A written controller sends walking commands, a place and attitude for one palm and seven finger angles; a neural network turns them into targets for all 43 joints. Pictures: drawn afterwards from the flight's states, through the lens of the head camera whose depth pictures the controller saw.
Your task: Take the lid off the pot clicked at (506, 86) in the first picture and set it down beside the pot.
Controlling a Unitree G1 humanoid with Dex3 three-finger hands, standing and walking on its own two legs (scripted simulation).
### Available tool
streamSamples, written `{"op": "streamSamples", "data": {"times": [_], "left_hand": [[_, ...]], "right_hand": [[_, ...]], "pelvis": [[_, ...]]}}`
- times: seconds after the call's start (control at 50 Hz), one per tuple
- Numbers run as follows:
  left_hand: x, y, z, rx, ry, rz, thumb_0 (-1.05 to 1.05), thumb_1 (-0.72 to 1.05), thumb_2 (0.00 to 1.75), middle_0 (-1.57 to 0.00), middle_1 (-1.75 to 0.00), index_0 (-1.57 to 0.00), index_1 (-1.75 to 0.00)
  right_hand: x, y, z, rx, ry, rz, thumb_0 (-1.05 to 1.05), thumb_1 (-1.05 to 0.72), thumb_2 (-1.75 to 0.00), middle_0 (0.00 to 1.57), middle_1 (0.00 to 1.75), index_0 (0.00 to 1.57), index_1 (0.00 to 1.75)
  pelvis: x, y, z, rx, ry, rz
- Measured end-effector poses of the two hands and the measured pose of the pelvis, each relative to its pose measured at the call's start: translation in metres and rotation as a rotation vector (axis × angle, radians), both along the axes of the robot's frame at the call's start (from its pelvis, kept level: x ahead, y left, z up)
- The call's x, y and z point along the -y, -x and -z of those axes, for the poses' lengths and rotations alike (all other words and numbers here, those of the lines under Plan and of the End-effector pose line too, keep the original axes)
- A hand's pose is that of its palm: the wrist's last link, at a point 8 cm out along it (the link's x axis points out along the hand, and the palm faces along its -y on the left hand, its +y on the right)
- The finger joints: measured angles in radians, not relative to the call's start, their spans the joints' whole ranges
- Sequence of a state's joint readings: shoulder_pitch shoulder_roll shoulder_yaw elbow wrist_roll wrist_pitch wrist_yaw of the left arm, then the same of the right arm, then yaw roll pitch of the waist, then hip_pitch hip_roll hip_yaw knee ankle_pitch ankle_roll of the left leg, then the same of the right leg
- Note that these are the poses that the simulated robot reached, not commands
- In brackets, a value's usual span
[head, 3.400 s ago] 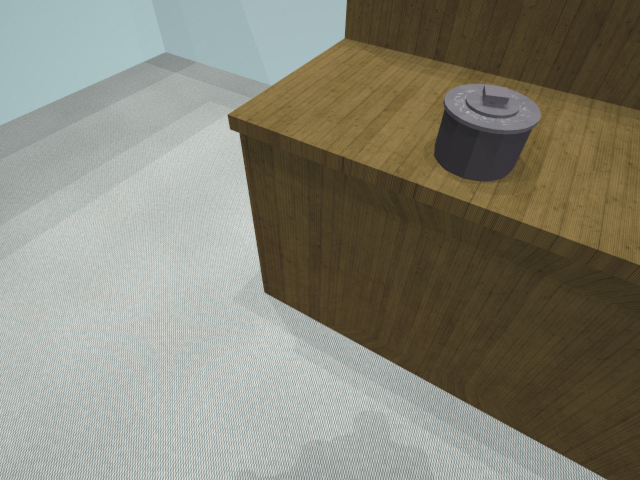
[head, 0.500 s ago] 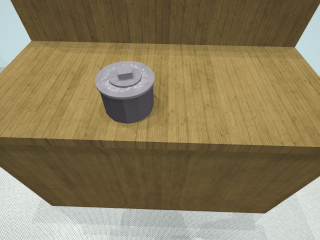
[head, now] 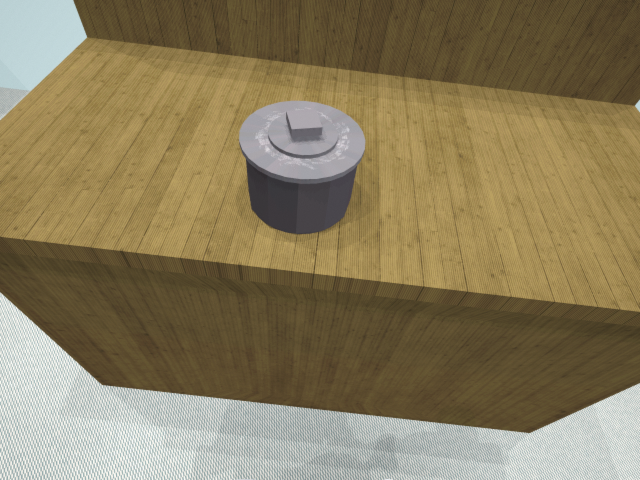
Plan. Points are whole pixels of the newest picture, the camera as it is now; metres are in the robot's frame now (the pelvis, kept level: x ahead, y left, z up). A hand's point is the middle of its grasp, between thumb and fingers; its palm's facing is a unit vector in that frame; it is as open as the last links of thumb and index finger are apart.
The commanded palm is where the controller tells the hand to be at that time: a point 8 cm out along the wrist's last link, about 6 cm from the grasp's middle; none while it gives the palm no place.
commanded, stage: come to a stop and stand still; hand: left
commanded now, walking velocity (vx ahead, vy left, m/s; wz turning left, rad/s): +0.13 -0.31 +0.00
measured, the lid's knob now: (303, 123) +0.53 +0.07 +0.16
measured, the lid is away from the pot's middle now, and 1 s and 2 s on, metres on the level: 0.00 0.00 0.00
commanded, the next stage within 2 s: look again from close up in 1.04 s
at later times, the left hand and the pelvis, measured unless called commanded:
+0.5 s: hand out of the picture +0.01 +0.19 -0.16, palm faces -0.04 -0.99 -0.16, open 7.4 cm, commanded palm none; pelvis -0.02 +0.01 +0.03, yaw -2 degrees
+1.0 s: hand out of the picture -0.02 +0.11 -0.16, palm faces +0.04 -0.98 -0.17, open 7.3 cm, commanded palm none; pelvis -0.01 -0.05 +0.02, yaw -1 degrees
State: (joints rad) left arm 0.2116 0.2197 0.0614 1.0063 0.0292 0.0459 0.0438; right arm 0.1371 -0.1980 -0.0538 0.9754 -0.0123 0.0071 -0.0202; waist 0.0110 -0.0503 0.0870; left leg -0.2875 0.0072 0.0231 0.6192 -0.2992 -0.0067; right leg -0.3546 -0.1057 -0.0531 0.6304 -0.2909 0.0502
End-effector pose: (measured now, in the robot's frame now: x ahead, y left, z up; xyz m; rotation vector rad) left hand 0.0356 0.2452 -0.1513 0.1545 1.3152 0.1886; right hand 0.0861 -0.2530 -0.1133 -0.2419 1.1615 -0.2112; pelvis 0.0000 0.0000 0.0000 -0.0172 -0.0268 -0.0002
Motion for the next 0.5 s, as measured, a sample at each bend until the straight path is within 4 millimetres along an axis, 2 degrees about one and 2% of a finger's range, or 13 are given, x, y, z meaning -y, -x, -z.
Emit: {"op": "streamSamples", "data": {"times": [0.12, 0.26, 0.38, 0.5], "left_hand": [[-0.026, 0.019, -0.009, -0.023, 0.031, -0.016, 0.00, 0.91, 0.90, -0.19, -0.30, -0.20, -0.30], [-0.036, 0.044, -0.013, -0.105, 0.049, 0.007, 0.00, 0.91, 0.90, -0.19, -0.30, -0.19, -0.30], [-0.026, 0.050, -0.015, -0.148, 0.057, 0.036, 0.00, 0.91, 0.90, -0.19, -0.30, -0.19, -0.30], [0.000, 0.031, -0.020, -0.097, 0.057, 0.072, 0.00, 0.91, 0.90, -0.19, -0.30, -0.19, -0.30]], "right_hand": [[-0.041, 0.031, -0.019, -0.042, -0.009, -0.010, 0.01, -0.91, -0.90, 0.20, 0.30, 0.20, 0.30], [-0.047, 0.067, -0.028, -0.091, 0.014, 0.066, 0.01, -0.92, -0.90, 0.21, 0.30, 0.20, 0.30], [-0.047, 0.112, -0.025, -0.180, 0.003, 0.129, 0.01, -0.91, -0.90, 0.21, 0.30, 0.20, 0.30], [-0.042, 0.152, -0.012, -0.274, -0.056, 0.173, 0.01, -0.90, -0.90, 0.21, 0.30, 0.20, 0.30]], "pelvis": [[-0.019, 0.004, -0.018, 0.001, 0.024, 0.005], [-0.029, 0.009, -0.027, -0.032, 0.026, 0.030], [-0.026, 0.014, -0.028, -0.042, 0.024, 0.036], [-0.012, 0.020, -0.026, -0.040, 0.011, 0.030]]}}
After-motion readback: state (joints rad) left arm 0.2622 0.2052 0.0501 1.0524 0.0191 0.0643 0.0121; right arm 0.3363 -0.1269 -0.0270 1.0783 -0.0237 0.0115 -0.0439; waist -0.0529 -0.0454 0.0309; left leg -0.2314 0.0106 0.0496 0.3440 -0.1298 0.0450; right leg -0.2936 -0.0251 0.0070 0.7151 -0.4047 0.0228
